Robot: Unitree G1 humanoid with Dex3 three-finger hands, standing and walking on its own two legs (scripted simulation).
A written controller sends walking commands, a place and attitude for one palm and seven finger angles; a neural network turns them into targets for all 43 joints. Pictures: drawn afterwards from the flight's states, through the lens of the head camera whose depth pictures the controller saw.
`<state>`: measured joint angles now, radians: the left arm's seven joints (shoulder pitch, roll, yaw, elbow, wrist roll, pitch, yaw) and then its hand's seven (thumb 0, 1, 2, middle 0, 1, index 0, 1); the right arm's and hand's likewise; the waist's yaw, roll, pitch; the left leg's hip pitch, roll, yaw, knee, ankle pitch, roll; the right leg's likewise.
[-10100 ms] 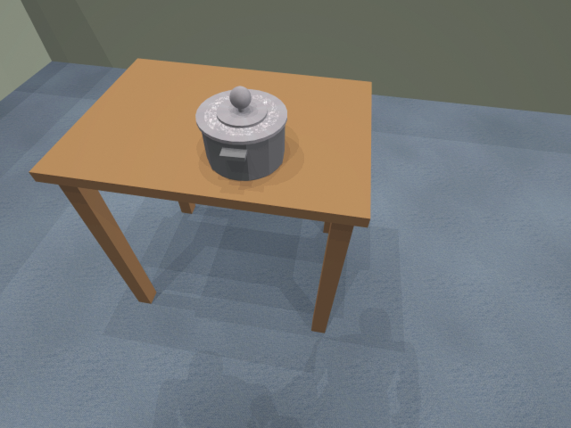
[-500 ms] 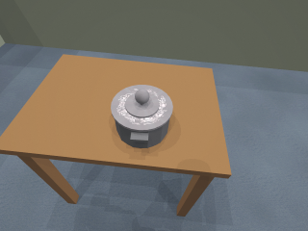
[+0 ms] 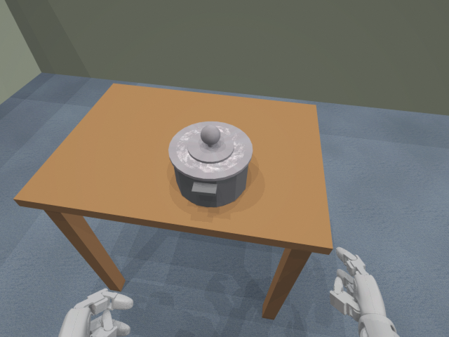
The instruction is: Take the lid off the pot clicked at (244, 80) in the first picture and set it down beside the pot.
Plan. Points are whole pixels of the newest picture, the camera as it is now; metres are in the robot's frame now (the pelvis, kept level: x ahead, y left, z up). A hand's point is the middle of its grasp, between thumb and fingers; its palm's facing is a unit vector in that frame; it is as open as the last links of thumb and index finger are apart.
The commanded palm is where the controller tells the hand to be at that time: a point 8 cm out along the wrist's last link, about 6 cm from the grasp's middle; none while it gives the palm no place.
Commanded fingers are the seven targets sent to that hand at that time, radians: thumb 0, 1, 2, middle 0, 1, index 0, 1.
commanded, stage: lift the closed hand beside the body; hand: left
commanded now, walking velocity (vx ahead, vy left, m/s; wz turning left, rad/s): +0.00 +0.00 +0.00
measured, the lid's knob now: (210, 134) +0.51 +0.10 +0.08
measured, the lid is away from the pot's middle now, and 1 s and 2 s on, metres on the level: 0.00 0.00 0.00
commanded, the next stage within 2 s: raise the hand higher, near the body in 0.14 s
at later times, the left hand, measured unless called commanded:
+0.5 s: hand (100, 310) +0.15 +0.22 +0.00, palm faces +0.20 -0.90 -0.39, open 3.1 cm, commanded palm +0.10 +0.26 +0.04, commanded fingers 0.00 0.90 0.90 -1.30 -1.50 -1.30 -1.50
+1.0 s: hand (79, 265) +0.19 +0.24 +0.08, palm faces +0.28 -0.87 -0.41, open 3.1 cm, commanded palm +0.14 +0.28 +0.11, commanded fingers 0.00 0.90 0.90 -1.30 -1.50 -1.30 -1.50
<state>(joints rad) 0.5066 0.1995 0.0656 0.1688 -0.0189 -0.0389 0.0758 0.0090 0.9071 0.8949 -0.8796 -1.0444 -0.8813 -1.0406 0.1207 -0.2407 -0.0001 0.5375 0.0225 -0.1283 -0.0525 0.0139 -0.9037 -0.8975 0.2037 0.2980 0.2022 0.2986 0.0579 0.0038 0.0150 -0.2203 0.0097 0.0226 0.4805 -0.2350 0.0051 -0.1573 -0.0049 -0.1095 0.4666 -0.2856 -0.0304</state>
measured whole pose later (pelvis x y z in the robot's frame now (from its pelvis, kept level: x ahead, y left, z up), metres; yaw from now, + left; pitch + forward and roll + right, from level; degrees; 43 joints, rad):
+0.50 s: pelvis +0.02 +0.00 +0.00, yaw -1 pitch -2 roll +0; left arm 0.68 0.24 0.12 -0.09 -0.01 -0.05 0.07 0.01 0.90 0.89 -1.29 -1.50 -1.29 -1.49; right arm 0.22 -0.22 -0.01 0.64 0.01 -0.11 -0.08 0.02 -0.90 -0.90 0.21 0.30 0.20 0.30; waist 0.04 0.05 0.02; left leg -0.15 0.01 0.05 0.43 -0.25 0.00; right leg -0.10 0.00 -0.08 0.43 -0.30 -0.03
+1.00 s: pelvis +0.03 +0.01 +0.00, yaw -1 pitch -3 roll +0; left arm 0.63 0.29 0.18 -0.33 -0.02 -0.08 0.09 0.01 0.90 0.90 -1.30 -1.50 -1.30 -1.49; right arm 0.19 -0.20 0.02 0.59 0.01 -0.09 -0.07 0.02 -0.90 -0.90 0.21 0.30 0.20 0.30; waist 0.06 0.05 0.02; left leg -0.11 -0.01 0.05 0.41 -0.25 0.02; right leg -0.05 -0.02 -0.08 0.39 -0.28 -0.01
